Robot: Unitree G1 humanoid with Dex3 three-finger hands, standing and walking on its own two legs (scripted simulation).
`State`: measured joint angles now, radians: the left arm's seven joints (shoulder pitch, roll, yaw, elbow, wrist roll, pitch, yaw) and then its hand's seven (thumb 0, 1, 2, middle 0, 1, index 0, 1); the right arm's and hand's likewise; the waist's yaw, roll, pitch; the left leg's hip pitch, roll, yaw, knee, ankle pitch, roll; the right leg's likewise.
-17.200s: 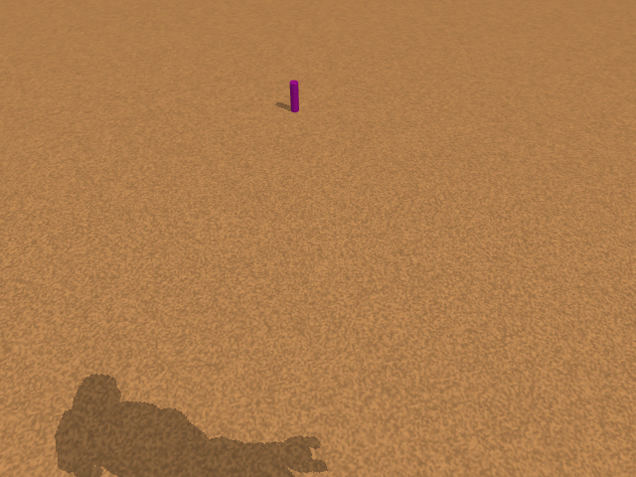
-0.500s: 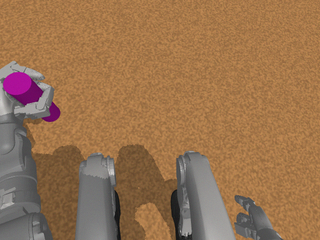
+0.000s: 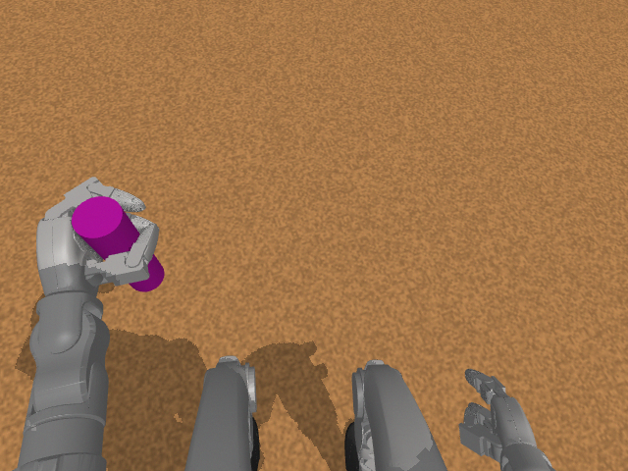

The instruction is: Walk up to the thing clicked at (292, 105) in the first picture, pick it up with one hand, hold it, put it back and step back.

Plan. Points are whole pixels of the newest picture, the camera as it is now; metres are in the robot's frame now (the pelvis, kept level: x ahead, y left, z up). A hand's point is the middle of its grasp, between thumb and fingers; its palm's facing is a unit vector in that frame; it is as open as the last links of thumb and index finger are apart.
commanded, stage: lift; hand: left
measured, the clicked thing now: (126, 251) +0.38 +0.23 +0.01
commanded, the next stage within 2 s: hold in 1.32 s
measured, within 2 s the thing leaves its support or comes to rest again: neither
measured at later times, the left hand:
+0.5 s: hand (92, 202) +0.36 +0.20 +0.14, palm faces +0.19 -0.98 -0.03, open 6.2 cm
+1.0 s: hand (91, 175) +0.36 +0.19 +0.18, palm faces +0.18 -0.98 -0.02, open 6.2 cm
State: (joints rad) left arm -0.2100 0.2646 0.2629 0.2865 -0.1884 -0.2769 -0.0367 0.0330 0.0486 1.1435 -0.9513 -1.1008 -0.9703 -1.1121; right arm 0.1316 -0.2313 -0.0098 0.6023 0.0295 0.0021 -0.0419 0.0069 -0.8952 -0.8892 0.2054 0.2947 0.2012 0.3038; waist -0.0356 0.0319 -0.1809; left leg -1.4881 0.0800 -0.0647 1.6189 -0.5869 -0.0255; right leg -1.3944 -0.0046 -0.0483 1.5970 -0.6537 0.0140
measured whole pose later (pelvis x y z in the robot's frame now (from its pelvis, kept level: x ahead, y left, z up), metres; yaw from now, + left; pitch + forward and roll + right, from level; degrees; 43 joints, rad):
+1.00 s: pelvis +0.03 +0.00 +0.13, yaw +2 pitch +11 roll -2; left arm -0.11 0.19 0.16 0.37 -0.16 -0.35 -0.01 0.03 0.05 1.14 -0.95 -1.10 -0.97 -1.12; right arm 0.22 -0.22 -0.01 0.64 0.00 -0.02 -0.03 0.01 -0.90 -0.89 0.20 0.29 0.20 0.30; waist -0.03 0.02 -0.08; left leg -0.79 0.06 -0.01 1.03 -0.43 -0.02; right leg -0.71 -0.02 -0.03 1.01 -0.48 0.02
